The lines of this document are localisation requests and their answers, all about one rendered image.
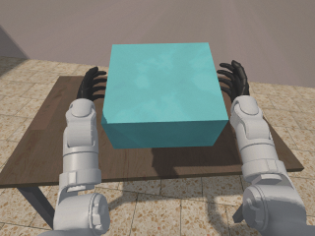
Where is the right robot upper arm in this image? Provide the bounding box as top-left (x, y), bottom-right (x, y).
top-left (242, 184), bottom-right (315, 236)

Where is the carton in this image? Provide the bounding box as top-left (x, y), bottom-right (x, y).
top-left (100, 42), bottom-right (229, 149)

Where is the right robot hand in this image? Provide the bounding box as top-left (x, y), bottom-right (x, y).
top-left (217, 60), bottom-right (250, 103)

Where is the table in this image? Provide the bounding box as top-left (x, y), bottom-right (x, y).
top-left (0, 76), bottom-right (304, 230)

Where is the robot left forearm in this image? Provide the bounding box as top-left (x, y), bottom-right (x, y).
top-left (53, 98), bottom-right (101, 230)

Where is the robot right forearm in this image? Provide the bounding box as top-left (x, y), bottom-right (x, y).
top-left (229, 95), bottom-right (307, 222)

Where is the left robot upper arm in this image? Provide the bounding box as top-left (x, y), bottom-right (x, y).
top-left (37, 193), bottom-right (110, 236)

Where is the left robot hand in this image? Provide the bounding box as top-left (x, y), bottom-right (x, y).
top-left (76, 66), bottom-right (107, 101)

